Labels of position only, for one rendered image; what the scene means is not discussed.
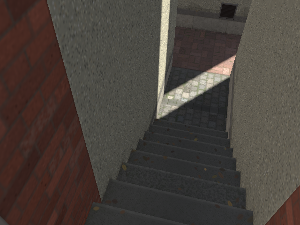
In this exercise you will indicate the stairs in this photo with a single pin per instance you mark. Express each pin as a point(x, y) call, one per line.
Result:
point(179, 174)

